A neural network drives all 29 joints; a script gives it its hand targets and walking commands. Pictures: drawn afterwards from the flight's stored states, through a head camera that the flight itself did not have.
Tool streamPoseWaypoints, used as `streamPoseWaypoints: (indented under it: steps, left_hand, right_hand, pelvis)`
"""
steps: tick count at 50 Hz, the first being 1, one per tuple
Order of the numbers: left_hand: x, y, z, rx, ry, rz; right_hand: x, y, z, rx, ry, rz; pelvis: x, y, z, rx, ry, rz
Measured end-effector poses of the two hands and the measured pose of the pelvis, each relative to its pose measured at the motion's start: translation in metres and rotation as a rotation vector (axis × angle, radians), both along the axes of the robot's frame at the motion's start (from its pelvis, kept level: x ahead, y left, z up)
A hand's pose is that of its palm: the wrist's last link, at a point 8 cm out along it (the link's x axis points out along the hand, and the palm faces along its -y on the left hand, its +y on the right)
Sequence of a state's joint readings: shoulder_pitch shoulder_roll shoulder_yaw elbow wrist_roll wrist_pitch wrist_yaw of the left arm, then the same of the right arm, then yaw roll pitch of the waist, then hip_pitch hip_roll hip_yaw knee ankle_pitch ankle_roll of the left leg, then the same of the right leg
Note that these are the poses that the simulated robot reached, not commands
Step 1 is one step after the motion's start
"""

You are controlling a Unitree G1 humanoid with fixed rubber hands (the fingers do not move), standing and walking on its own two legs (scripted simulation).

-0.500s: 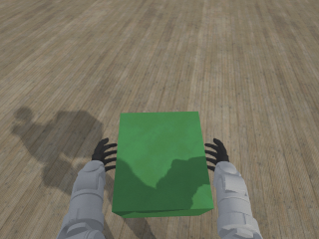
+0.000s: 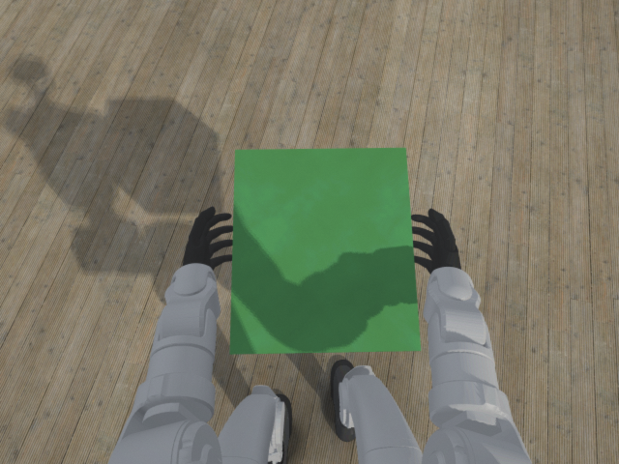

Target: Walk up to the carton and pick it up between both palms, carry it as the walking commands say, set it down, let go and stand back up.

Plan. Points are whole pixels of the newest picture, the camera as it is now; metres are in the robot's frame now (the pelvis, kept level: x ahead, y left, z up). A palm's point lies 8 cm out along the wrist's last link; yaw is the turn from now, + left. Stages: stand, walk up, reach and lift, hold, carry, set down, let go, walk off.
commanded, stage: set down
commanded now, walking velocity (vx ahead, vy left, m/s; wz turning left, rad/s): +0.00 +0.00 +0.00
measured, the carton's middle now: (320, 255) +0.40 -0.03 -0.16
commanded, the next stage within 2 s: none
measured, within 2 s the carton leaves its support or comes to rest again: neither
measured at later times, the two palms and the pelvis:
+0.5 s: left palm (226, 253) +0.41 +0.12 -0.14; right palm (433, 257) +0.39 -0.21 -0.15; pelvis -0.02 -0.01 -0.08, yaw +0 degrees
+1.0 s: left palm (235, 251) +0.44 +0.12 -0.23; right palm (415, 252) +0.42 -0.20 -0.24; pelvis -0.03 +0.00 -0.15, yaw +1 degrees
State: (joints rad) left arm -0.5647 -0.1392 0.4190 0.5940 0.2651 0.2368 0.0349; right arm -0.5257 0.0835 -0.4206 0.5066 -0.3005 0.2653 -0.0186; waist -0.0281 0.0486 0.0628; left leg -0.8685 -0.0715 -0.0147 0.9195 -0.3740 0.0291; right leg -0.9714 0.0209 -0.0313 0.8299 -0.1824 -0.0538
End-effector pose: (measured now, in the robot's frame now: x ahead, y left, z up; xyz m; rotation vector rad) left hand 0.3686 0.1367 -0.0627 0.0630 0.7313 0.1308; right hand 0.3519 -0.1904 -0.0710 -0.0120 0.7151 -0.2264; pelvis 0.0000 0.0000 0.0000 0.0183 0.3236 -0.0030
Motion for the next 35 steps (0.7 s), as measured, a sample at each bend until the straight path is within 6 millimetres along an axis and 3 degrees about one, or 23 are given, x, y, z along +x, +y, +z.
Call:
streamPoseWaypoints:
  steps: [12, 30, 35]
  left_hand:
    - [0.027, -0.014, -0.025, 0.001, -0.042, 0.000]
    - [0.047, -0.015, -0.103, -0.017, 0.009, 0.002]
    - [0.050, -0.012, -0.117, -0.039, -0.002, 0.022]
  right_hand:
    - [0.025, -0.014, -0.030, 0.042, -0.040, -0.028]
    - [0.041, -0.015, -0.106, 0.048, 0.014, -0.043]
    - [0.045, -0.012, -0.118, 0.053, 0.006, -0.048]
  pelvis:
    - [-0.020, -0.010, -0.040, 0.018, 0.068, -0.002]
    - [-0.021, -0.010, -0.091, 0.022, 0.225, -0.009]
    - [-0.020, -0.006, -0.104, 0.018, 0.262, -0.006]
